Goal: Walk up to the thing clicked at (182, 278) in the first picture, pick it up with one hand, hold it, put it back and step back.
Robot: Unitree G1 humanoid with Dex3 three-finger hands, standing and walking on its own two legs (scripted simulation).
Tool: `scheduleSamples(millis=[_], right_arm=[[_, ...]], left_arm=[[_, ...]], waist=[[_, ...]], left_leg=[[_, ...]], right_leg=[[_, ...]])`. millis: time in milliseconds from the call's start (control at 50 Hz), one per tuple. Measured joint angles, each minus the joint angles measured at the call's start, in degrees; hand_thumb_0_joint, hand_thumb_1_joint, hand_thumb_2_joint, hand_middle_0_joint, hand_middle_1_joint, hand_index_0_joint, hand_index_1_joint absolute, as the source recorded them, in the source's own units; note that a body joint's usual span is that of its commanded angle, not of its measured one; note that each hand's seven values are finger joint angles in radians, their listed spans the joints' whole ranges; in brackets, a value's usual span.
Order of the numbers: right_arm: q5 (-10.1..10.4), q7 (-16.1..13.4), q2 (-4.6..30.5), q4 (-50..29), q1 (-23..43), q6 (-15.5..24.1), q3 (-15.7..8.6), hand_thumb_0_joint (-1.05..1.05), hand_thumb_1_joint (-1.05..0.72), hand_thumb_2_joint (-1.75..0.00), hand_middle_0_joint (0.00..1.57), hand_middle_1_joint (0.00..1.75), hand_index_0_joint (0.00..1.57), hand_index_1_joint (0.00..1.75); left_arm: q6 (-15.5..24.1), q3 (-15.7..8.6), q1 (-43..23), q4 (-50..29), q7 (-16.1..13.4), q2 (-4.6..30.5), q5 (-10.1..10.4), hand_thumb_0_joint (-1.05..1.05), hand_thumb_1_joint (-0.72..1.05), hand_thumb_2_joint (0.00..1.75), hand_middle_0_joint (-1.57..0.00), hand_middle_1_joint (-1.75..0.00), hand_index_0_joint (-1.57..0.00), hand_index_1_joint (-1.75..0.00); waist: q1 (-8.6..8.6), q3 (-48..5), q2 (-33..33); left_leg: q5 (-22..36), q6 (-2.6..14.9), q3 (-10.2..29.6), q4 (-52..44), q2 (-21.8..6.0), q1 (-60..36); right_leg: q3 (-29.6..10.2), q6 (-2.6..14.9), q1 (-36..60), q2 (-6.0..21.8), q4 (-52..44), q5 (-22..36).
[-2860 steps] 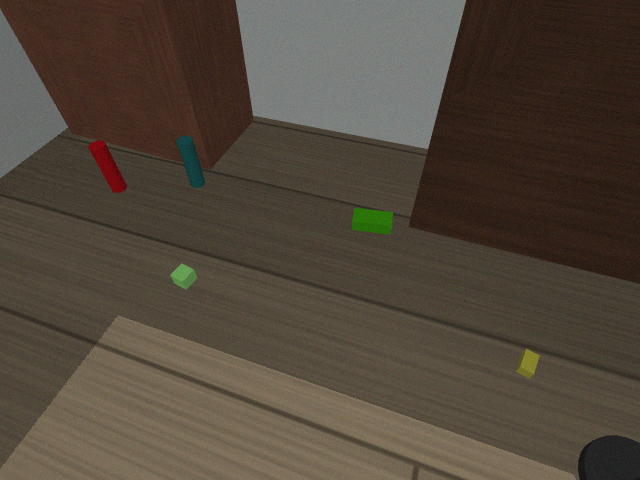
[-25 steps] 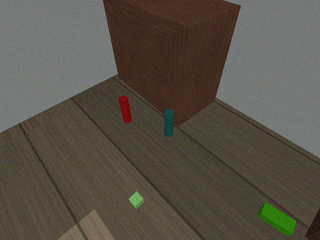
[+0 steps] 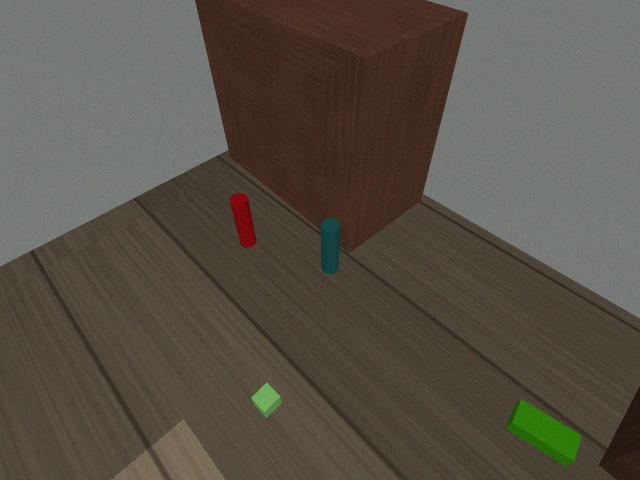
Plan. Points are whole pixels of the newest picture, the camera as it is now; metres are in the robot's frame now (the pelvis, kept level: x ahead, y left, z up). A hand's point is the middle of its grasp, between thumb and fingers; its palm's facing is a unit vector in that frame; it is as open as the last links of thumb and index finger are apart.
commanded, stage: stand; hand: left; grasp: from above
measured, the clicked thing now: (266, 400) +0.46 +0.20 -0.75
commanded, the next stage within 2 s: step back in 1.30 s
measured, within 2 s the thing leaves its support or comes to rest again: neither
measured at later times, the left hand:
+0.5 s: hand out of the picture +0.07 +0.25 -0.15, palm faces +0.01 -0.94 -0.34, open 7.4 cm
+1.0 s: hand out of the picture +0.08 +0.25 -0.15, palm faces +0.00 -0.94 -0.35, open 7.4 cm
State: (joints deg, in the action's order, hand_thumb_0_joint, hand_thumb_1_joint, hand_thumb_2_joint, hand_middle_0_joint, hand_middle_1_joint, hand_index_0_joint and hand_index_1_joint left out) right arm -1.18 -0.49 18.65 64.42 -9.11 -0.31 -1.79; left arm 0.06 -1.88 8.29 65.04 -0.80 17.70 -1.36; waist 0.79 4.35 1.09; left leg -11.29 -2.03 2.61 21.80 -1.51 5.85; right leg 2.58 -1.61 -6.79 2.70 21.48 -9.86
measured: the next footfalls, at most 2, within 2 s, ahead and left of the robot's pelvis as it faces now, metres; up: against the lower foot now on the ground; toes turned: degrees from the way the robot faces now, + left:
right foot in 2.00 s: -0.09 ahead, -0.07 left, +0.00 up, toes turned -4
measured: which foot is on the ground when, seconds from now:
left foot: down 0.00-1.00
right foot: down 0.00-1.00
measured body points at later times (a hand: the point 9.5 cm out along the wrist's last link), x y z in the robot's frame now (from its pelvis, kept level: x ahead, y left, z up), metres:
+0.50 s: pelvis +0.01 +0.00 +0.00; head +0.01 -0.01 +0.45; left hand +0.07 +0.30 -0.13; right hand +0.07 -0.29 -0.14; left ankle +0.01 +0.14 -0.74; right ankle +0.02 -0.14 -0.74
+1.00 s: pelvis +0.01 +0.00 +0.00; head +0.01 -0.01 +0.45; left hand +0.08 +0.30 -0.13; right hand +0.08 -0.30 -0.14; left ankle +0.01 +0.14 -0.74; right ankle +0.02 -0.14 -0.74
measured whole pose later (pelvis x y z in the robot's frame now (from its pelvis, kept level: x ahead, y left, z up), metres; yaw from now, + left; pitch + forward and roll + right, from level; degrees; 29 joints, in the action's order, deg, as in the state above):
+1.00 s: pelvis +0.01 +0.00 +0.00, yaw -1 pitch -4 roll +0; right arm -0.9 0.1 19.5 64.9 -6.7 0.2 -0.7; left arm 0.4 -1.3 6.7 65.1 0.0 18.8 -0.8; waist 0.5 3.6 1.0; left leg -10.8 -2.2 2.0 19.3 -1.7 5.1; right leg 2.1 -1.4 -6.9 2.5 20.2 -9.8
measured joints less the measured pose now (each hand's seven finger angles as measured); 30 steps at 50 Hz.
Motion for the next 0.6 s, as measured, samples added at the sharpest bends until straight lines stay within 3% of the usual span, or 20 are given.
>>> scheduleSamples(millis=[600], right_arm=[[0.2, 0.3, 0.5, 0.4, 2.0, 0.5, 0.9, 0.01, -0.91, -0.90, 0.20, 0.30, 0.20, 0.30]], left_arm=[[0.1, 0.4, -1.4, 0.3, 0.6, 0.8, 0.5, 0.00, 0.90, 0.90, -0.21, -0.30, -0.20, -0.30]], waist=[[-0.14, -0.5, -0.2]], left_leg=[[0.4, 0.08, -0.6, -1.9, 0.1, -0.5]], right_leg=[[-0.5, -0.07, -0.1, 0.1, -1.1, 0.2]])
